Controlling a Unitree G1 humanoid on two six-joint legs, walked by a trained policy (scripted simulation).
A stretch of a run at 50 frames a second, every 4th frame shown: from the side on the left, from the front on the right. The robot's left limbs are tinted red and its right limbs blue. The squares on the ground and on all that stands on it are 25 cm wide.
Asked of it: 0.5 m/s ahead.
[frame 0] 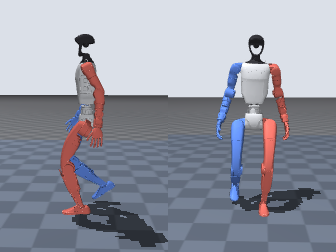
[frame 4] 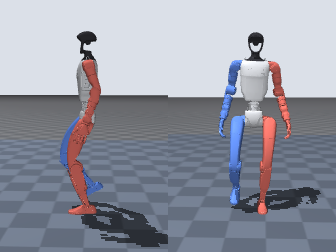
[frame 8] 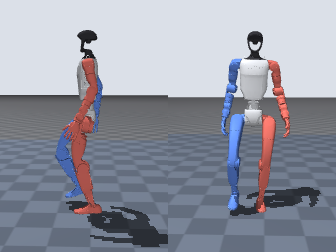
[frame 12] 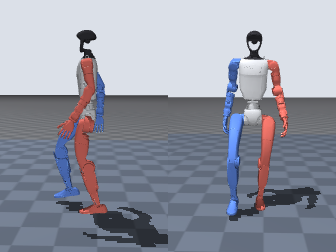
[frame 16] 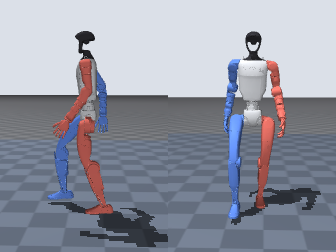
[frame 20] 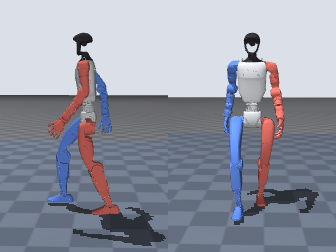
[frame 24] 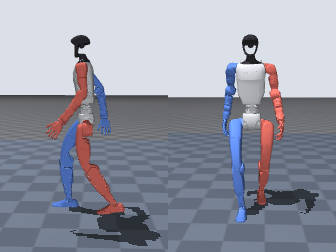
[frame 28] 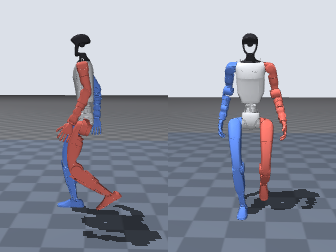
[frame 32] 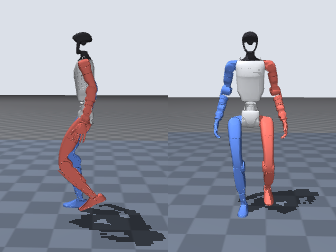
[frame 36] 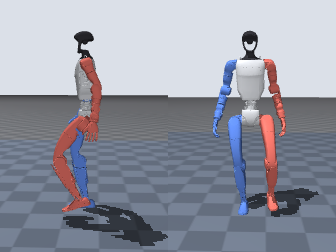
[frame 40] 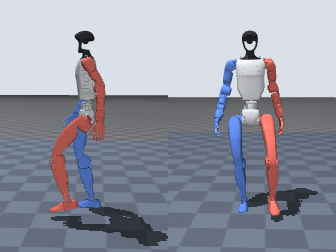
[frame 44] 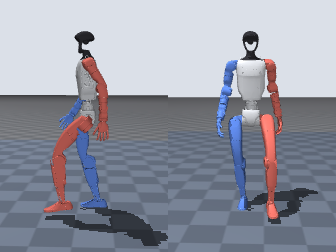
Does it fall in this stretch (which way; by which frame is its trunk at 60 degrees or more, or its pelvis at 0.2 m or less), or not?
no
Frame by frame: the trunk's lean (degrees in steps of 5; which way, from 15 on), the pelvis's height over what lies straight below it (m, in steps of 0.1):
0: 5, 0.7
4: 0, 0.8
8: 0, 0.8
12: 0, 0.8
16: 5, 0.8
20: 5, 0.8
24: 5, 0.8
28: 5, 0.8
32: 5, 0.8
36: 0, 0.8
40: 0, 0.8
44: 5, 0.8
